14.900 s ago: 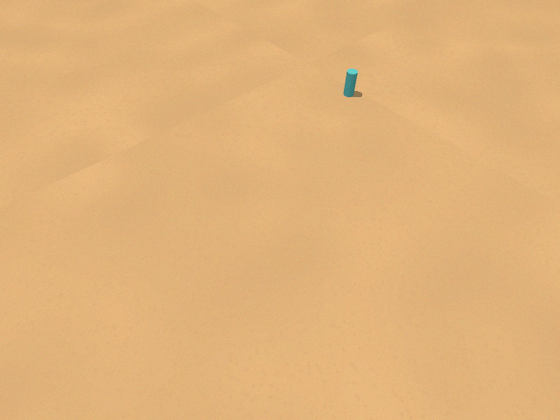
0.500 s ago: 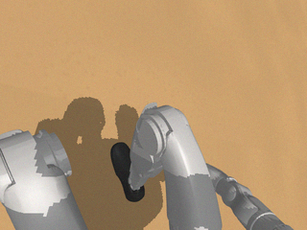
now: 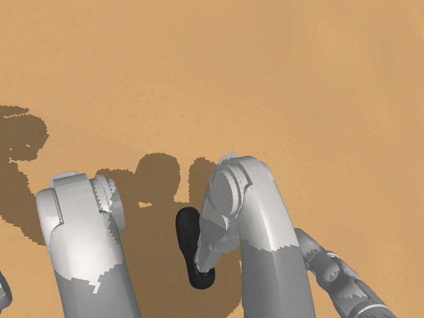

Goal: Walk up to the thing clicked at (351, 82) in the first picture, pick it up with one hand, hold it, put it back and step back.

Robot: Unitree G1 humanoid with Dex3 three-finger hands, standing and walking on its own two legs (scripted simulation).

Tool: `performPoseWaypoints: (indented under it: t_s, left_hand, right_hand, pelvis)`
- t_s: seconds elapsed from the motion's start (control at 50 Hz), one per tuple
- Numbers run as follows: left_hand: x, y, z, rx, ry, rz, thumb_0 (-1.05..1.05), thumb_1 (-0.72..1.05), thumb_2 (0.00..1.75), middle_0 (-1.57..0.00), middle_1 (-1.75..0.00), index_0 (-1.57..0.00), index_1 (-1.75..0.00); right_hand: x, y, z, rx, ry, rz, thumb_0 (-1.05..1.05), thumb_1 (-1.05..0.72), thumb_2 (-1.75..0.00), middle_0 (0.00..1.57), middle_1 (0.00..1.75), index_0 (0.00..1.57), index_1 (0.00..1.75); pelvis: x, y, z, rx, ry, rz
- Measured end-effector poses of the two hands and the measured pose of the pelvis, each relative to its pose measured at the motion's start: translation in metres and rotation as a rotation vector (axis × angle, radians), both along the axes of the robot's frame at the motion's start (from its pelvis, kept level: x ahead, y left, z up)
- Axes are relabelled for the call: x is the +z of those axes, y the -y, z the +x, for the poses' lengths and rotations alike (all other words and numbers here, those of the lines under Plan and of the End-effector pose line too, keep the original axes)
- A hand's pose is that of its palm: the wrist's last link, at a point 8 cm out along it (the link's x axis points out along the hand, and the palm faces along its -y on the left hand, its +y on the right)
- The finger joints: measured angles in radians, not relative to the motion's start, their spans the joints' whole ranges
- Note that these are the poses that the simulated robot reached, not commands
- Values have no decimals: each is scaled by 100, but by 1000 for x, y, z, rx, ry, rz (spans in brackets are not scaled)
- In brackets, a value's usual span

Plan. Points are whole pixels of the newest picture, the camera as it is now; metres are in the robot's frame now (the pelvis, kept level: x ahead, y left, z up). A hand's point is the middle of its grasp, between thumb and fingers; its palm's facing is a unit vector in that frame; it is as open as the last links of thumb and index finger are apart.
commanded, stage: settle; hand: left
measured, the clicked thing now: out of the picture +0.42 +0.33 -0.15
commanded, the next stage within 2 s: lift in 1.48 s
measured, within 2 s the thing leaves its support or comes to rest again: neither
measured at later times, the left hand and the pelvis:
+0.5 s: hand out of the picture +0.40 +0.34 -0.04, palm faces +0.39 -0.92 -0.06, open 9.6 cm; pelvis +0.02 -0.01 +0.03, yaw +6 degrees
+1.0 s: hand out of the picture +0.41 +0.32 +0.01, palm faces +0.40 -0.91 -0.06, open 9.6 cm; pelvis +0.02 -0.02 +0.06, yaw +9 degrees
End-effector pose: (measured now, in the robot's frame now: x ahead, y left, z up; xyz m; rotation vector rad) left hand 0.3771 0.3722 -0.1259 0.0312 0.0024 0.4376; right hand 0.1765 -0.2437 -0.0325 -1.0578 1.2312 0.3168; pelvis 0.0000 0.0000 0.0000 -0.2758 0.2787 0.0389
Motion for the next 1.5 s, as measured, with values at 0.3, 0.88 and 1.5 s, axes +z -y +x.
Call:
performPoseWaypoints:
  t_s: [0.3, 0.88, 1.5]
  left_hand:
    - [58, -10, -18, -35, -49, -2, -5, -40, 106, -73, -113, -78, -117]
    - [133, 7, -2, -34, -69, -18, -5, -42, 108, -75, -111, -80, -115]
    - [168, 11, 0, -14, -78, -9, -5, -43, 110, -74, -112, -80, -116]
  right_hand:
    - [-17, -1, 1, -199, 40, 148, 0, -90, -90, 20, 30, 20, 30]
    - [-17, 20, 18, -386, 93, 241, 0, -90, -90, 20, 30, 20, 30]
    - [-3, 19, -2, -440, 98, 268, 0, -91, -91, 20, 30, 20, 30]
  pelvis:
    - [16, 2, 8, 36, -126, 48]
    - [52, 15, 26, 71, -282, 129]
    - [74, 16, 22, 89, -298, 151]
